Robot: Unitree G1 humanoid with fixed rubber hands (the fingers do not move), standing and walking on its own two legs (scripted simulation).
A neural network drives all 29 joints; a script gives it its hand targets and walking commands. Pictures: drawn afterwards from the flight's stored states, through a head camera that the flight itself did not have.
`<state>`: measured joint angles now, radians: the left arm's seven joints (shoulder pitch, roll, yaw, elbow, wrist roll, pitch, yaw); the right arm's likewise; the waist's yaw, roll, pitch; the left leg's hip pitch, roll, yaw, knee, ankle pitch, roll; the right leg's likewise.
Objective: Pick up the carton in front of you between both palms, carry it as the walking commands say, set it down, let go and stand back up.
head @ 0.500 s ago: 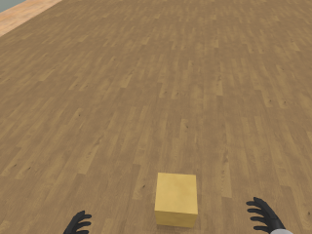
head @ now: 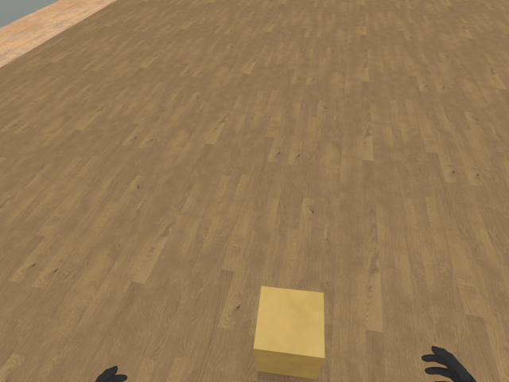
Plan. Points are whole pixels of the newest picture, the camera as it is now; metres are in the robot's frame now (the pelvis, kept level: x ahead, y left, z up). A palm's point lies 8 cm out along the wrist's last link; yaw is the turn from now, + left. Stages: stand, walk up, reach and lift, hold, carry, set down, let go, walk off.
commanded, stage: stand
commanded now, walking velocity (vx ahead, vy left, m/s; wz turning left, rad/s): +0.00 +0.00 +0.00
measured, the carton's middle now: (289, 333) +0.43 -0.06 -0.65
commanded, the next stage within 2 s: none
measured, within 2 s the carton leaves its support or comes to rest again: neither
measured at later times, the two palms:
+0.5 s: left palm out of the picture +0.09 +0.29 -0.09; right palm out of the picture +0.09 -0.30 -0.09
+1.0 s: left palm out of the picture +0.07 +0.30 -0.09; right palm out of the picture +0.06 -0.31 -0.10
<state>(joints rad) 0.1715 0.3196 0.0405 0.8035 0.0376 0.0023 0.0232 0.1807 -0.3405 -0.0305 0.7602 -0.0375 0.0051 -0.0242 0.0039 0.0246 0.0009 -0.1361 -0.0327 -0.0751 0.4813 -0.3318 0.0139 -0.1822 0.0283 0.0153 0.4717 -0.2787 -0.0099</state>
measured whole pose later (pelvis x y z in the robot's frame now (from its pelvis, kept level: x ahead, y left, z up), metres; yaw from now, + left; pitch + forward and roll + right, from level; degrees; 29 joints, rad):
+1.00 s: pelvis -0.03 -0.01 +0.01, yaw +0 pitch -3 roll +0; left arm 0.12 0.37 0.02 1.01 0.02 -0.01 0.01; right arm 0.16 -0.39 0.00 0.97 -0.02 -0.01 -0.02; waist 0.00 0.02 0.03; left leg -0.09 -0.02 -0.06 0.37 -0.24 0.00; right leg -0.14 0.03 0.02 0.37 -0.18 -0.02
